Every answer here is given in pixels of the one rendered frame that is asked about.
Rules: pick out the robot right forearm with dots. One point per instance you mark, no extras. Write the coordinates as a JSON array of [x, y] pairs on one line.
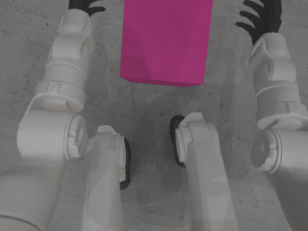
[[276, 89]]

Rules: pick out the robot left forearm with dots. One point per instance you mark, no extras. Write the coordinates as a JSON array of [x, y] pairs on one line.
[[67, 67]]

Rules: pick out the robot right hand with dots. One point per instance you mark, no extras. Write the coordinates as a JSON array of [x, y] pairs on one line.
[[269, 21]]

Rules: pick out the right robot upper arm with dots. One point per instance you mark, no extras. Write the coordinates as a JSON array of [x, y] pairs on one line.
[[282, 154]]

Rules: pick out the robot left hand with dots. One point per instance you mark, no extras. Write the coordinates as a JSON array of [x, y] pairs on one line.
[[83, 5]]

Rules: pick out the robot left shin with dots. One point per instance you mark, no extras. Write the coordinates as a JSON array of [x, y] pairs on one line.
[[101, 129]]

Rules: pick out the robot shin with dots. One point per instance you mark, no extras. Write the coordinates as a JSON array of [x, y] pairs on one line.
[[198, 116], [101, 129]]

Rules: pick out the robot right shin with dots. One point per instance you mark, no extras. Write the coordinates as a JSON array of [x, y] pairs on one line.
[[198, 116]]

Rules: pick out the left robot upper arm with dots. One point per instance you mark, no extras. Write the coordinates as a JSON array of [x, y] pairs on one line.
[[29, 191]]

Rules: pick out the carton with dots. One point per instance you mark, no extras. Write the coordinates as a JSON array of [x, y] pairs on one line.
[[165, 42]]

